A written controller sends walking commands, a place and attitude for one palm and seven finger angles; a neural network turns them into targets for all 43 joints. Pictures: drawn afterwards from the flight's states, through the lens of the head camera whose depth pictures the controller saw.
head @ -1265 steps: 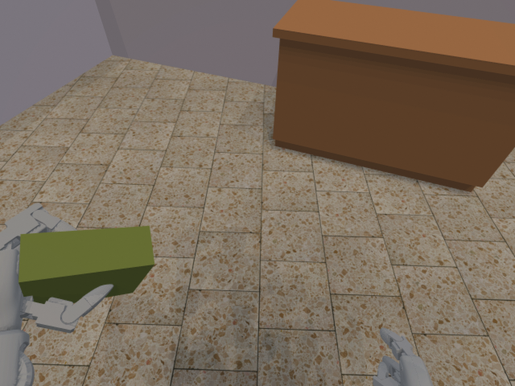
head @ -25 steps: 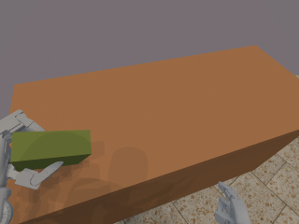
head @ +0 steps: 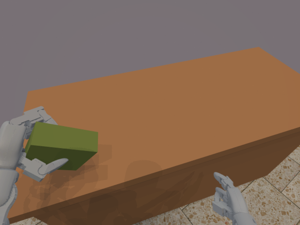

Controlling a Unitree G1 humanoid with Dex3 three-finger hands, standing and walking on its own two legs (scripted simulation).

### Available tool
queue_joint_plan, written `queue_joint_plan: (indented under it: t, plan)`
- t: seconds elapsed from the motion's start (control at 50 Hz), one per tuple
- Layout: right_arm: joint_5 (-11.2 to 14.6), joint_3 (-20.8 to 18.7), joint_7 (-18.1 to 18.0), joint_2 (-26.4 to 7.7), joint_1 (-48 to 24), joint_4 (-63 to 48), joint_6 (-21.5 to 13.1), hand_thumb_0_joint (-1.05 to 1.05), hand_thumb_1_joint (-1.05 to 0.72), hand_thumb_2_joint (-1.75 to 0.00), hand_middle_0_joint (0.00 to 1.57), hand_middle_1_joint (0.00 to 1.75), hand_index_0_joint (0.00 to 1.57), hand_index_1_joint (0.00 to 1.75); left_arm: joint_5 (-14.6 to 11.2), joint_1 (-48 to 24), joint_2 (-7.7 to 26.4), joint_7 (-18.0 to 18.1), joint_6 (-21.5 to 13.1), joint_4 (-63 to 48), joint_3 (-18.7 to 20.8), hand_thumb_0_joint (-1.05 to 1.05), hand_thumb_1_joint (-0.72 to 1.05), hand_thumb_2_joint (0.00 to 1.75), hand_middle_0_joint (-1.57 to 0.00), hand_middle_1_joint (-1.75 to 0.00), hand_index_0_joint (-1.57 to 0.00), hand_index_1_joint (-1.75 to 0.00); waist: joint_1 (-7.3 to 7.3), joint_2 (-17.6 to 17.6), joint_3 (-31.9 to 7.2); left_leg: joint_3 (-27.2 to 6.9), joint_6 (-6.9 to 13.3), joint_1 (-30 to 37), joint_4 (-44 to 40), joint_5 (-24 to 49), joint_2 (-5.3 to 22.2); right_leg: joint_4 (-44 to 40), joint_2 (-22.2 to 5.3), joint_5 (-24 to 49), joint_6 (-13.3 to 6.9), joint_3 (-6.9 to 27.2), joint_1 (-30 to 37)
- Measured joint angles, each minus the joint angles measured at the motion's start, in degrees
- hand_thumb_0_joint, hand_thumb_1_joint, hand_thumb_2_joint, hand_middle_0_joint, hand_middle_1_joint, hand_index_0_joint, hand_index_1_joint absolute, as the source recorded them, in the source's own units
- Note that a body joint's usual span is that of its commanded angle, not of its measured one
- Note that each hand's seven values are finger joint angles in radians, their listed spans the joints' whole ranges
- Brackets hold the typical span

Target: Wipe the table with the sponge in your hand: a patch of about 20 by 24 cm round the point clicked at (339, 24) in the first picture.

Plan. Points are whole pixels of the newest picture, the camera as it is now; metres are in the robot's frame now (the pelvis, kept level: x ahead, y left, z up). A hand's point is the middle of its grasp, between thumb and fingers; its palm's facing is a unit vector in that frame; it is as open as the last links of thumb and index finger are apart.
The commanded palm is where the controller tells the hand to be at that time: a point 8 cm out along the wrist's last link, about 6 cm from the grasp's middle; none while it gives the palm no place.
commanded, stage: turn the palm down, sponge in hand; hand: left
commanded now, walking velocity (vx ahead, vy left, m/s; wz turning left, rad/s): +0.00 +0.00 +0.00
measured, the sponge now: (68, 150) +0.24 +0.21 +0.13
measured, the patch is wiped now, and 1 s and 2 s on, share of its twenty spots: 0.00 0.00 0.00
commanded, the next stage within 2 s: move the sponge above the wiping area in 1.90 s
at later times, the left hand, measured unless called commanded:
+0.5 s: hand (47, 141) +0.23 +0.24 +0.17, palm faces +0.27 -0.50 -0.82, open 9.1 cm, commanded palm +0.19 +0.27 +0.20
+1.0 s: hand (35, 144) +0.23 +0.27 +0.15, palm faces +0.19 -0.27 -0.94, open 9.1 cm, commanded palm +0.20 +0.27 +0.21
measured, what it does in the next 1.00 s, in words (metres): stands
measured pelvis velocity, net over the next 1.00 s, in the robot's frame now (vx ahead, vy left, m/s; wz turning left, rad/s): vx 0.01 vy -0.02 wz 0.02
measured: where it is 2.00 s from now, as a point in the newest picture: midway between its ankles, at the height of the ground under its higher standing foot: outside the picture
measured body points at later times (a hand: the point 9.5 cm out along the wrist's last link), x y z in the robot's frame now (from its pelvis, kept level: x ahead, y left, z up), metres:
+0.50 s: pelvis +0.01 -0.05 -0.01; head +0.01 -0.09 +0.44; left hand +0.21 +0.26 +0.21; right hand +0.21 -0.28 -0.10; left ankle +0.05 +0.10 -0.73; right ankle +0.01 -0.11 -0.73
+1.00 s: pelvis +0.01 -0.02 +0.00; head +0.00 -0.06 +0.45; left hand +0.22 +0.28 +0.20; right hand +0.25 -0.22 -0.08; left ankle +0.05 +0.10 -0.73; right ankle +0.01 -0.11 -0.73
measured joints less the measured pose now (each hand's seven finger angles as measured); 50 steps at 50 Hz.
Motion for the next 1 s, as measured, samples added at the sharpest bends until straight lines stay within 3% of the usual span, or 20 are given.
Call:
queue_joint_plan:
  t: [0.1,0.16,0.24,0.34,0.42,0.52,0.62,0.74,0.86,1.0]
  plan:
    - [-0.12,-0.36,-2.01,0.02,0.20,1.68,0.63,0.01,-0.90,-0.90,0.20,0.30,0.21,0.30,2.09,-3.26,2.30,3.06,-3.13,4.55,2.04,-0.01,-0.44,1.07,-0.83,-1.42,-0.84,-1.42,1.65,-0.46,-0.11,-2.14,-1.38,-2.23,2.86,-0.52,0.78,2.38,0.85,-0.98,-1.40,-2.19,-1.44]
    - [0.47,-0.34,-3.23,-0.84,0.57,2.72,1.23,0.01,-0.90,-0.90,0.20,0.30,0.21,0.30,4.12,-7.56,3.00,3.07,-1.17,9.01,3.05,-0.01,-0.44,1.07,-0.83,-1.42,-0.84,-1.42,2.30,0.21,-0.02,-3.38,-1.98,-2.70,3.75,-0.62,1.12,2.84,1.27,-1.22,-2.11,-3.43,-1.42]
    - [1.23,-0.43,-5.01,-1.90,0.95,3.17,1.43,0.02,-0.90,-0.90,0.20,0.30,0.21,0.30,6.72,-10.19,4.04,0.27,1.94,12.78,1.39,-0.01,-0.44,1.07,-0.83,-1.42,-0.83,-1.42,2.29,1.54,0.20,-3.95,-2.29,-2.39,3.72,-0.60,1.51,2.78,1.72,-1.26,-2.69,-3.96,-1.04]
    - [1.16,-1.30,-5.77,-2.02,1.25,2.86,0.94,0.02,-0.90,-0.90,0.20,0.30,0.21,0.30,8.54,-7.96,5.72,-1.99,-0.04,11.56,-0.75,-0.01,-0.44,1.07,-0.83,-1.42,-0.83,-1.42,1.52,2.34,0.19,-3.39,-2.98,-2.11,3.67,-1.02,2.38,2.87,2.56,-1.47,-3.46,-3.34,-1.17]
    - [1.16,-2.06,-5.45,-1.93,2.23,2.38,1.18,0.02,-0.90,-0.90,0.20,0.30,0.21,0.30,8.46,-4.18,7.27,-1.20,-2.16,8.09,0.64,-0.01,-0.44,1.07,-0.83,-1.42,-0.83,-1.42,1.31,2.14,-0.53,-2.69,-3.45,-2.11,4.09,-1.99,2.98,3.48,3.11,-2.22,-3.90,-2.59,-1.56]
    - [1.89,-2.82,-5.31,-2.96,3.69,1.85,2.56,0.02,-0.90,-0.90,0.20,0.30,0.20,0.30,9.59,-1.12,9.13,-0.37,0.28,6.56,2.71,-0.01,-0.44,1.07,-0.83,-1.42,-0.83,-1.42,1.75,2.22,-1.22,-2.42,-3.60,-2.18,4.77,-3.11,3.07,4.27,3.21,-3.32,-4.00,-2.30,-1.75]
    - [2.36,-3.49,-5.95,-4.06,4.08,1.58,3.10,0.02,-0.90,-0.90,0.20,0.30,0.20,0.30,12.63,-0.14,9.29,-1.32,2.71,6.28,2.09,-0.01,-0.44,1.07,-0.83,-1.42,-0.83,-1.42,2.31,2.62,-1.27,-2.80,-3.35,-2.71,5.42,-3.65,2.71,4.63,2.88,-3.91,-3.81,-2.68,-1.96]
    - [2.35,-3.65,-6.41,-3.56,2.64,1.29,2.66,0.02,-0.90,-0.90,0.20,0.30,0.20,0.30,17.50,0.27,8.37,-0.01,2.18,3.38,-1.69,-0.01,-0.44,1.07,-0.83,-1.42,-0.83,-1.42,2.87,2.70,-1.45,-2.67,-3.13,-2.90,5.51,-3.74,2.34,4.49,2.49,-3.87,-3.30,-2.54,-2.01]
    - [2.93,-2.20,-6.03,-2.31,0.17,0.82,3.90,0.02,-0.90,-0.90,0.20,0.30,0.20,0.30,22.06,-2.13,8.63,2.20,6.97,3.07,-4.65,-0.01,-0.44,1.07,-0.83,-1.42,-0.84,-1.42,3.00,3.06,-1.90,-2.14,-2.54,-1.84,4.25,-3.10,1.97,3.10,2.10,-3.02,-2.64,-2.00,-0.99]
    - [3.46,0.00,-5.73,-1.82,-2.53,0.50,5.73,0.02,-0.90,-0.90,0.20,0.30,0.20,0.30,28.01,-5.88,8.28,-0.63,14.57,4.62,-8.56,-0.01,-0.44,1.07,-0.83,-1.42,-0.83,-1.42,3.29,3.95,-1.27,-1.76,-1.63,0.58,1.03,-1.30,1.25,-0.20,1.39,-1.11,-1.76,-1.59,1.45]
